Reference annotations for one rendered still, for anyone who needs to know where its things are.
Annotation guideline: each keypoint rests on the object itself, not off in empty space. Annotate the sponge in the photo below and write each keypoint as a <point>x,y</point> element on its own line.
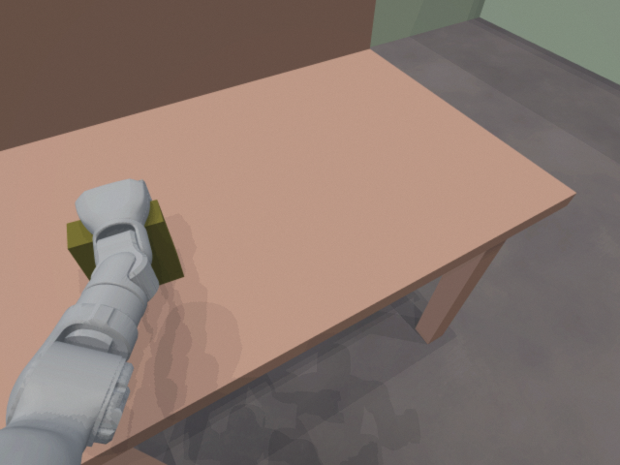
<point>165,261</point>

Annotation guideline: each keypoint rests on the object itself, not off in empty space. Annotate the left robot hand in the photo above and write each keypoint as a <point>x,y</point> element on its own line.
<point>127,198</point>

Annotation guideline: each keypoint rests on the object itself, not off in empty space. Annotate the robot left upper arm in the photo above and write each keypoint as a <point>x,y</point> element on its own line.
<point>74,398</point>

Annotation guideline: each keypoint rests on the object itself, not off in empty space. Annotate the table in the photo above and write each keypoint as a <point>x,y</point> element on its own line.
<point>306,183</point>

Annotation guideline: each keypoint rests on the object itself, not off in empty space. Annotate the left robot forearm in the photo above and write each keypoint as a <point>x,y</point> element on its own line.
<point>108,312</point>

